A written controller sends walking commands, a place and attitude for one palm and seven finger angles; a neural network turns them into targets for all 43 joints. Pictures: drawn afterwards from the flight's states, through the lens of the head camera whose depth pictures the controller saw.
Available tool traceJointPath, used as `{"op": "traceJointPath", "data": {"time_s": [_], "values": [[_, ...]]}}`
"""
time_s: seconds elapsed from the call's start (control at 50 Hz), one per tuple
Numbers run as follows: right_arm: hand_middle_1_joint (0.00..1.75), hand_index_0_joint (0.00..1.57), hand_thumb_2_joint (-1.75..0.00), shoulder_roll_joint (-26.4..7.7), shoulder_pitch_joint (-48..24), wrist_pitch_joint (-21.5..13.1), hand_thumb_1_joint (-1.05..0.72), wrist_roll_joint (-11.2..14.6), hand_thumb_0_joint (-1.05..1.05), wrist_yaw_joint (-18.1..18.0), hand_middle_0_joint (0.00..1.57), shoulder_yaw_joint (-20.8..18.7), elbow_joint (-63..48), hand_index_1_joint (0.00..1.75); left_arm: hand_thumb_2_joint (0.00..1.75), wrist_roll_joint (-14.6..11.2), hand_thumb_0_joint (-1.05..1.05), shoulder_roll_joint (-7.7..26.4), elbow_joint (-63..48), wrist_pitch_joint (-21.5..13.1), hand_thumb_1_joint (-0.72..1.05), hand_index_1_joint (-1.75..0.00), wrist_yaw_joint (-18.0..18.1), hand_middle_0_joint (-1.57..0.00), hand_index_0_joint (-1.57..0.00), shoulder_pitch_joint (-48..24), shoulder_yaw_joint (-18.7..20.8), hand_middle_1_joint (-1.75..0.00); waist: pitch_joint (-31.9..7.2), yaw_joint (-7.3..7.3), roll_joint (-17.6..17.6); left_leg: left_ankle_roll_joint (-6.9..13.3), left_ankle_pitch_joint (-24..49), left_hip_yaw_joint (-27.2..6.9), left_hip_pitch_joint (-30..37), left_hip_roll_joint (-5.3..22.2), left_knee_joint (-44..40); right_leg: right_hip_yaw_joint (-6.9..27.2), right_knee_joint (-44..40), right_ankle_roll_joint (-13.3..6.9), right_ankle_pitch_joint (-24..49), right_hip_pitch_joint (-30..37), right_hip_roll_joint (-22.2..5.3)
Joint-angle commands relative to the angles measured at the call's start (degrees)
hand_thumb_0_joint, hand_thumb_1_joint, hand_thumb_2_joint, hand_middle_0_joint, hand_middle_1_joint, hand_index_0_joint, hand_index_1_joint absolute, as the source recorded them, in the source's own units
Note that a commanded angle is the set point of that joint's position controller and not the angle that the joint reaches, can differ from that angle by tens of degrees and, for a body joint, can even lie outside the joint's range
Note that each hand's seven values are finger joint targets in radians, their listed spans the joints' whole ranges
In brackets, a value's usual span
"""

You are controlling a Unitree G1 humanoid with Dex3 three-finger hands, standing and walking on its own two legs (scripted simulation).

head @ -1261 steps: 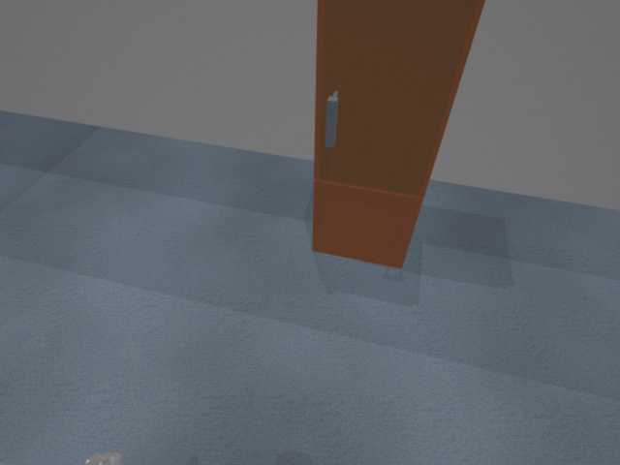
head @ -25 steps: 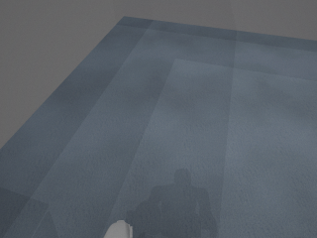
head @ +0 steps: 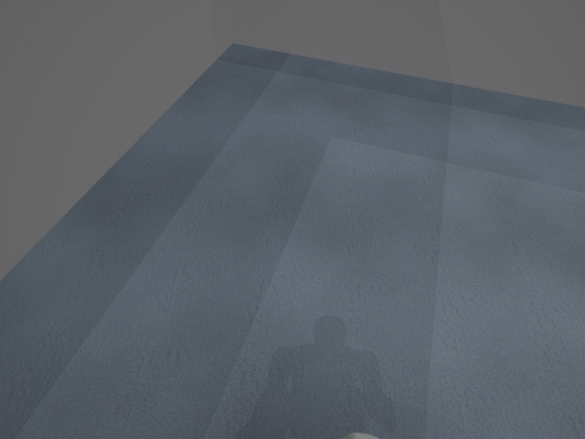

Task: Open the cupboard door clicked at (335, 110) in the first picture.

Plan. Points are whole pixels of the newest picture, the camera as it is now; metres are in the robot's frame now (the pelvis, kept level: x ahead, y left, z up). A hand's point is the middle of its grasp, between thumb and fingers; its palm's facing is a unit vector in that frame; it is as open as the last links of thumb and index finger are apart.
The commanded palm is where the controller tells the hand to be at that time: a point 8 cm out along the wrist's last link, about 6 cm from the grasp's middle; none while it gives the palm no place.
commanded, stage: walk to a spot facing it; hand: left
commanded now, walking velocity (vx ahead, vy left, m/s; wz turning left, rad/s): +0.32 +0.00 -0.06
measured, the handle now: out of the picture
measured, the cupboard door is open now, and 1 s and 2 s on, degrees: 54 54 54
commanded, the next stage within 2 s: turn to face it in 0.10 s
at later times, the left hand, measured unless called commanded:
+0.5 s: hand (244, 338) +0.30 +0.12 -0.15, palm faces +0.17 -0.97 -0.20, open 7.1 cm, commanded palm none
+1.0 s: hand (221, 341) +0.29 +0.16 -0.15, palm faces +0.42 -0.86 -0.30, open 7.3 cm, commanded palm none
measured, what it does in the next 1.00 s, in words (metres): walks ahead, turning left: right foot, then left foot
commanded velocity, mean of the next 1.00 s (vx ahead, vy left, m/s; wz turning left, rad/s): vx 0.04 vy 0.00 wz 0.49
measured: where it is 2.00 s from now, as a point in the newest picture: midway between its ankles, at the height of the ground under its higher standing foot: (342, 399)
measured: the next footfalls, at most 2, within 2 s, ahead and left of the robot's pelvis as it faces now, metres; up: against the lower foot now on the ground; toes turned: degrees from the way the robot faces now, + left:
right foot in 0.24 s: +0.25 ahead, -0.17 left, +0.00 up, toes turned -8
left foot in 0.64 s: +0.33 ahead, +0.07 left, +0.00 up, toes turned +21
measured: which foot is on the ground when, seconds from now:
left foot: down 0.00-0.26, up 0.28-0.62, down 0.64-1.00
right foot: up 0.00-0.22, down 0.24-0.64, up 0.66-1.00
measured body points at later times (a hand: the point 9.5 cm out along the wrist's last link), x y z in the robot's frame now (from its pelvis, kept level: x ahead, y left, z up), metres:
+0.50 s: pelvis +0.21 -0.07 +0.01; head +0.25 -0.07 +0.46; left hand +0.29 +0.17 -0.14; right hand +0.25 -0.30 -0.15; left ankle +0.22 +0.06 -0.67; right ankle +0.21 -0.17 -0.73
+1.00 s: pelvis +0.29 -0.09 +0.00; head +0.35 -0.07 +0.44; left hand +0.27 +0.20 -0.13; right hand +0.47 -0.29 -0.15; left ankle +0.29 +0.05 -0.73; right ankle +0.33 -0.22 -0.73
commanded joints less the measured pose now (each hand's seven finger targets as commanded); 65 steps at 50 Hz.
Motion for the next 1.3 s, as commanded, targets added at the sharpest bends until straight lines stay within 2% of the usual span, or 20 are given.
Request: {"op": "traceJointPath", "data": {"time_s": [0.0, 0.14, 0.2, 0.24, 0.3, 0.4, 0.52, 0.58, 0.62, 0.64, 0.7, 0.76, 0.88, 0.94, 0.96, 0.98, 1.0, 1.1, 1.22, 1.28], "values": [[0.30, 0.20, -0.90, -6.08, 6.87, -0.93, -0.90, -0.13, 0.00, 0.59, 0.20, -0.19, 0.51, 0.30, 0.90, 0.48, 0.00, 0.99, -5.53, -0.22, 0.90, -0.30, -0.90, -0.20, -0.20, -1.53, 0.62, -0.30, 1.79, -0.45, 6.24, 6.51, 7.98, -8.45, -5.19, 14.47, -20.21, -0.54, -14.07, 1.52, 6.06, -1.15, -5.26], [0.30, 0.20, -0.90, -8.38, 12.89, 0.10, -0.90, -0.31, 0.00, 0.73, 0.20, 0.21, 3.05, 0.30, 0.90, 0.01, 0.00, 5.70, -8.71, -0.18, 0.90, -0.30, -1.68, -0.20, -0.20, -13.77, 0.79, -0.30, 3.27, -2.87, 8.28, 4.88, 11.92, -6.60, 0.46, 14.45, -16.12, -5.24, -33.41, 1.30, 11.38, 5.41, -1.80], [0.30, 0.20, -0.90, -7.81, 13.44, 0.58, -0.90, 0.39, 0.00, 0.76, 0.20, 0.47, 3.59, 0.30, 0.90, 0.06, 0.00, 10.20, -5.59, -1.42, 0.90, -0.30, -1.06, -0.20, -0.20, -3.49, 1.58, -0.30, -3.20, 2.28, 2.96, 1.14, 19.52, -4.60, -3.47, 10.02, 1.71, -3.61, -41.47, -0.62, 15.55, 26.72, -1.49], [0.30, 0.20, -0.90, -4.97, 15.78, 0.52, -0.90, 1.51, 0.00, 0.60, 0.20, 0.57, 1.35, 0.30, 0.90, -0.38, 0.00, 20.28, -2.67, -2.12, 0.90, -0.30, 0.18, -0.20, -0.20, 8.68, 3.53, -0.30, -16.93, 5.14, -15.62, -3.04, -23.51, -1.29, -17.77, 1.18, 34.29, 20.78, -48.28, -10.45, 38.58, 44.86, -28.33], [0.30, 0.20, -0.90, -4.80, 6.49, 2.18, -0.90, 1.16, 0.00, 0.78, 0.20, 0.29, -0.12, 0.30, 0.90, -0.69, 0.00, 13.97, -6.44, -1.25, 0.90, -0.30, 1.65, -0.20, -0.20, -2.11, 1.93, -0.30, -8.21, 2.24, -7.28, -3.82, -14.56, -8.05, -21.33, 6.94, 42.99, 7.60, -48.64, -9.23, 45.87, 29.91, -23.21], [0.30, 0.20, -0.90, -1.69, 9.32, 5.20, -0.90, 0.47, 0.00, 2.34, 0.20, 0.43, 0.49, 0.30, 0.90, -0.48, 0.00, 10.76, -9.66, -1.68, 0.90, -0.30, 1.77, -0.20, -0.20, -10.83, 1.22, -0.30, -3.72, -4.46, -7.11, -5.47, -4.74, -3.56, -13.91, 6.81, 31.29, -8.10, -52.40, -4.41, 40.45, 15.54, -17.55], [0.30, 0.20, -0.90, -3.28, 0.93, 5.37, -0.90, 0.22, 0.00, 3.30, 0.20, -0.34, -5.52, 0.30, 0.90, 0.03, 0.00, 12.42, -11.62, -0.54, 0.90, -0.30, 1.94, -0.20, -0.20, -11.63, 3.00, -0.30, -2.02, -3.15, -7.15, -4.53, -3.27, 0.01, -10.54, 5.56, 14.83, -10.35, -47.41, -3.72, 34.97, 16.50, -19.13], [0.30, 0.20, -0.90, -8.17, 6.76, 5.20, -0.90, -0.34, 0.00, 3.41, 0.20, -1.59, -6.01, 0.30, 0.90, -0.35, 0.00, 13.65, -12.96, 0.38, 0.90, -0.30, 1.67, -0.20, -0.20, -12.57, 3.31, -0.30, -6.31, -7.25, 0.12, -3.03, 9.20, -0.21, 3.69, 3.69, 2.95, -13.12, -32.29, -0.23, 26.78, 12.55, -16.79], [0.30, 0.20, -0.90, -19.62, 12.31, 4.70, -0.90, -0.68, 0.00, 2.31, 0.20, -3.77, -6.59, 0.30, 0.90, -1.04, 0.00, 9.72, -17.85, 1.52, 0.90, -0.30, 1.45, -0.20, -0.20, -14.28, 2.09, -0.30, -10.63, -9.78, 23.68, 11.61, 40.59, -35.62, 12.39, 27.28, -8.19, -7.50, -3.84, 6.07, -24.09, -7.13, -2.56], [0.30, 0.20, -0.90, -19.45, 11.17, 4.77, -0.90, -0.26, 0.00, 1.79, 0.20, -3.58, -6.90, 0.30, 0.90, -0.26, 0.00, 11.04, -18.90, 2.13, 0.90, -0.30, 1.63, -0.20, -0.20, -15.71, 2.12, -0.30, -11.86, -8.79, 13.50, 12.72, 25.91, -35.95, 10.70, 27.82, -9.49, -0.52, 1.57, 5.38, -20.14, -9.37, -2.65], [0.30, 0.20, -0.90, -16.05, 0.41, 4.40, -0.90, -0.33, 0.00, 1.14, 0.20, -2.74, -10.89, 0.30, 0.90, -0.11, 0.00, 11.24, -16.81, 2.30, 0.90, -0.30, 1.17, -0.20, -0.20, -15.16, 2.81, -0.30, -8.73, -4.65, 11.76, 7.78, 10.91, -26.73, 1.65, 19.30, -11.14, 2.73, 2.03, 5.90, -7.30, -9.78, -3.93], [0.30, 0.20, -0.90, -15.38, -1.76, 3.81, -0.90, -0.19, 0.00, 1.21, 0.20, -2.33, -11.59, 0.30, 0.90, -0.24, 0.00, 10.55, -15.54, 2.71, 0.90, -0.30, 0.60, -0.20, -0.20, -11.81, 2.80, -0.30, -9.31, -2.87, 9.06, 5.59, 13.98, -19.57, 1.17, 14.63, -10.46, 1.41, -5.66, 6.17, -3.17, -5.41, -2.85], [0.30, 0.20, -0.90, -16.92, -2.32, 5.15, -0.90, -0.42, 0.00, 1.82, 0.20, -3.59, -11.46, 0.30, 0.90, -0.62, 0.00, 10.47, -17.62, 2.97, 0.90, -0.30, 0.78, -0.20, -0.20, -12.74, 2.22, -0.30, -8.25, -3.63, 10.08, 5.92, 8.40, -22.77, -1.17, 13.10, -9.85, -0.68, -24.05, 5.77, -5.78, 2.76, 0.63], [0.30, 0.20, -0.90, -16.68, -4.89, 5.91, -0.90, -0.01, 0.00, 1.86, 0.20, -4.03, -12.34, 0.30, 0.90, -0.86, 0.00, 11.39, -16.67, 2.31, 0.90, -0.30, 1.00, -0.20, -0.20, -7.31, 2.59, -0.30, -8.35, -1.21, 8.86, 3.90, 7.39, -23.93, -7.04, 10.36, -5.57, -2.14, -39.43, 5.10, 1.25, 14.45, 2.51], [0.30, 0.20, -0.90, -15.35, -5.80, 5.98, -0.90, 0.44, 0.00, 2.07, 0.20, -3.89, -12.85, 0.30, 0.90, -0.58, 0.00, 13.79, -16.42, 1.80, 0.90, -0.30, 1.23, -0.20, -0.20, -4.58, 3.09, -0.30, -9.20, 0.30, 5.11, 1.28, 3.42, -21.54, -11.14, 7.07, -1.41, 0.55, -48.17, 4.29, 3.98, 20.79, -0.49], [0.30, 0.20, -0.90, -11.08, -5.77, 6.06, -0.90, 0.89, 0.00, 2.42, 0.20, -3.41, -13.98, 0.30, 0.90, 0.37, 0.00, 18.90, -16.47, 1.28, 0.90, -0.30, 1.81, -0.20, -0.20, -2.69, 4.20, -0.30, -8.98, 1.23, -9.84, -3.41, -9.03, -13.23, -22.26, -0.65, 11.83, 16.69, -56.49, -0.57, 2.17, 26.95, -15.36], [0.30, 0.20, -0.90, -10.62, -7.14, 5.80, -0.90, 0.46, 0.00, 2.71, 0.20, -3.16, -15.17, 0.30, 0.90, 0.47, 0.00, 21.69, -17.38, 1.50, 0.90, -0.30, 1.98, -0.20, -0.20, -5.50, 3.90, -0.30, -6.28, 0.96, -16.04, -5.00, -20.44, -8.81, -23.25, -2.67, 27.57, 23.21, -57.56, -6.68, 10.58, 20.11, -26.63], [0.30, 0.20, -0.90, -9.16, -6.11, 7.18, -0.90, 0.42, 0.00, 3.63, 0.20, -2.42, -11.27, 0.30, 0.90, -0.08, 0.00, 14.32, -18.14, 0.96, 0.90, -0.30, 2.34, -0.20, -0.20, -11.23, 2.24, -0.30, -3.91, -2.97, -11.38, -6.67, -10.31, -6.80, -20.37, 2.26, 35.67, 1.07, -48.49, -3.97, 36.46, 19.97, -15.11], [0.30, 0.20, -0.90, -7.53, -11.59, 6.59, -0.90, 0.75, 0.00, 3.97, 0.20, -0.96, -12.07, 0.30, 0.90, 0.20, 0.00, 17.70, -15.55, 1.04, 0.90, -0.30, 2.24, -0.20, -0.20, -4.57, 3.46, -0.30, -5.07, 0.90, -10.38, -5.87, -10.83, -0.89, -12.69, 0.72, 14.41, -2.66, -43.84, -3.99, 47.07, 26.55, -17.30], [0.30, 0.20, -0.90, -8.98, -8.18, 6.17, -0.90, 0.61, 0.00, 3.59, 0.20, -1.28, -11.76, 0.30, 0.90, -0.10, 0.00, 18.27, -15.22, 1.00, 0.90, -0.30, 1.90, -0.20, -0.20, -5.56, 3.74, -0.30, -6.89, -1.29, -10.68, -4.57, -5.38, 0.52, -4.89, -0.71, 3.81, -5.34, -38.02, -1.94, 48.99, 25.10, -16.96]]}}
